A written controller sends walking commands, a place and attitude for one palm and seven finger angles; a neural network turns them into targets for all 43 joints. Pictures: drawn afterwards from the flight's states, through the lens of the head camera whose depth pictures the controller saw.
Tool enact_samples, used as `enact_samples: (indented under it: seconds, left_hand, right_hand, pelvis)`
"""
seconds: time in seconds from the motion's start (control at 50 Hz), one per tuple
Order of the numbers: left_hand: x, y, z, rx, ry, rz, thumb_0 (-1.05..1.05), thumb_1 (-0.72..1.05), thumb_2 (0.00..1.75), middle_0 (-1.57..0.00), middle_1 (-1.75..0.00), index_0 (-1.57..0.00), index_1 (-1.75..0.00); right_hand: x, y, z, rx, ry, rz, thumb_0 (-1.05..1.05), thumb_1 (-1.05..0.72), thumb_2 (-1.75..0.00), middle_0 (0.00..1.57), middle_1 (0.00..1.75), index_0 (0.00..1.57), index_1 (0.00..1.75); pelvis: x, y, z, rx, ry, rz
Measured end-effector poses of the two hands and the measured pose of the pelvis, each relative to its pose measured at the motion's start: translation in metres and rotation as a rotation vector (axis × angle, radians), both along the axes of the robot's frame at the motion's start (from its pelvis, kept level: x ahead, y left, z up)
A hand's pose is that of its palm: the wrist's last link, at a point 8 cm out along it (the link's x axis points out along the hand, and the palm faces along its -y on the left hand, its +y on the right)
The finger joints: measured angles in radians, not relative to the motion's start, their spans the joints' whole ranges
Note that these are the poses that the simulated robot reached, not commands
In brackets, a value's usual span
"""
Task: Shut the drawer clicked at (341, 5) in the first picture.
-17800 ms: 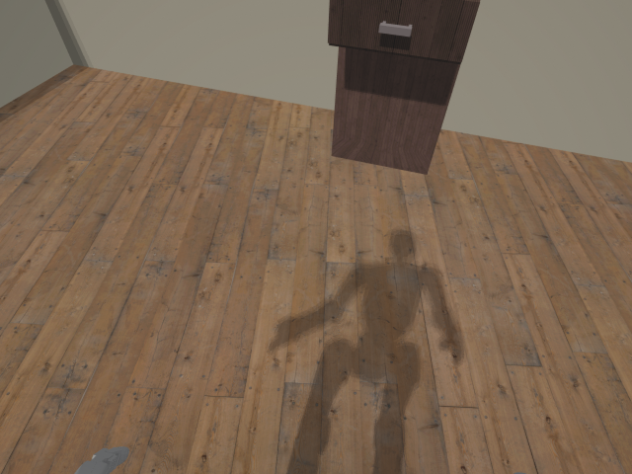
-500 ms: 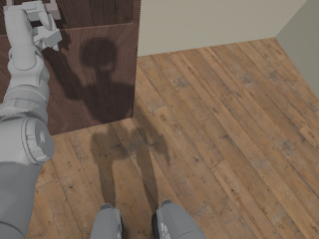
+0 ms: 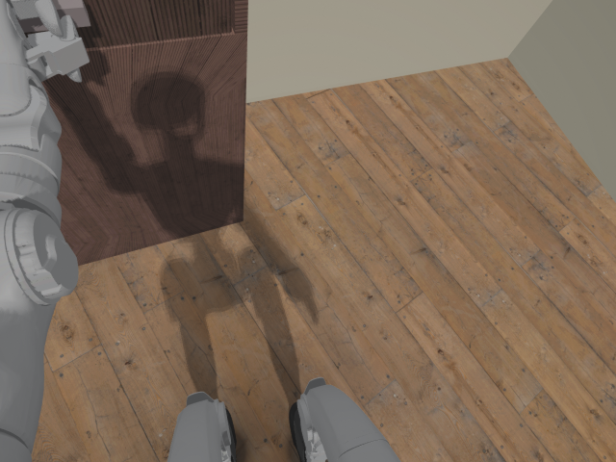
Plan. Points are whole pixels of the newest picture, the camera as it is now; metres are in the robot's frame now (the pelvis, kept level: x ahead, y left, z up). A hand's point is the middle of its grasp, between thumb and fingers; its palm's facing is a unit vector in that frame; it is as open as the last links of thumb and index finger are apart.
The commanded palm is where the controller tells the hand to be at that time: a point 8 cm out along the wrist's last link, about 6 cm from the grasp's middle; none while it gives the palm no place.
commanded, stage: push the drawer shut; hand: left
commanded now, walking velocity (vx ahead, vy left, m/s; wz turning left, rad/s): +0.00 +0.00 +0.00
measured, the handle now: (32, 1) +0.66 +0.20 +0.11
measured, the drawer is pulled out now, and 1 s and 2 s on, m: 0.00 0.00 0.00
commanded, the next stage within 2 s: pull the fist back off the drawer in 0.06 s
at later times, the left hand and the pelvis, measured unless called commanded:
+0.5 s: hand (69, 42) +0.60 +0.16 +0.11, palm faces +0.18 -0.98 -0.04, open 3.4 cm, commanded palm +0.59 +0.18 +0.11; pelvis +0.00 +0.00 +0.00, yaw +1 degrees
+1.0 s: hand (86, 44) +0.59 +0.15 +0.11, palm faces +0.18 -0.98 -0.03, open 3.1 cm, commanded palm +0.55 +0.19 +0.12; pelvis +0.04 -0.02 +0.02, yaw +1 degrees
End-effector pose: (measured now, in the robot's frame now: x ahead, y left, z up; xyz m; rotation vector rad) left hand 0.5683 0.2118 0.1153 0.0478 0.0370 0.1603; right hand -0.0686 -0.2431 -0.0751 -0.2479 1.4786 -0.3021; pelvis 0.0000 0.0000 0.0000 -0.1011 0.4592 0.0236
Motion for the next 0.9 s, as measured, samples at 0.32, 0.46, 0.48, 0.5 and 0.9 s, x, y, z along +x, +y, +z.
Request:
enact_samples:
  seconds: [0.32, 0.46, 0.48, 0.5, 0.9]
  left_hand:
    - [0.001, 0.005, -0.002, -0.002, -0.008, 0.004, 0.08, 0.55, 0.94, -1.40, -1.60, -1.40, -1.60]
    - [0.000, 0.002, -0.004, -0.006, -0.015, 0.017, 0.06, 0.57, 0.94, -1.40, -1.60, -1.40, -1.60]
    - [-0.001, 0.002, -0.004, -0.006, -0.016, 0.020, 0.06, 0.58, 0.94, -1.40, -1.60, -1.40, -1.60]
    - [-0.001, 0.001, -0.004, -0.007, -0.018, 0.023, 0.07, 0.59, 0.94, -1.40, -1.60, -1.40, -1.60]
    - [-0.006, -0.018, -0.001, -0.014, -0.012, 0.028, 0.04, 0.84, 0.92, -1.40, -1.60, -1.40, -1.60]
  right_hand:
    - [0.007, -0.001, 0.001, -0.008, 0.004, 0.029, 0.00, -0.91, -0.90, 0.20, 0.30, 0.21, 0.30]
    - [0.013, -0.004, -0.001, 0.005, 0.016, 0.048, 0.00, -0.91, -0.90, 0.20, 0.30, 0.21, 0.30]
    - [0.014, -0.005, -0.001, 0.008, 0.018, 0.050, 0.00, -0.91, -0.90, 0.20, 0.30, 0.21, 0.30]
    - [0.015, -0.005, -0.002, 0.011, 0.019, 0.052, 0.00, -0.91, -0.90, 0.20, 0.30, 0.21, 0.30]
    - [0.056, -0.017, -0.004, 0.080, -0.022, 0.022, 0.00, -0.91, -0.90, 0.20, 0.30, 0.20, 0.30]
  pelvis:
    - [-0.001, 0.003, -0.001, -0.002, 0.011, 0.011]
    - [0.000, 0.001, -0.002, -0.001, 0.013, 0.022]
    - [0.001, 0.000, -0.002, -0.001, 0.013, 0.023]
    - [0.001, -0.001, -0.002, -0.001, 0.012, 0.024]
    - [0.030, -0.015, 0.014, 0.029, -0.037, -0.005]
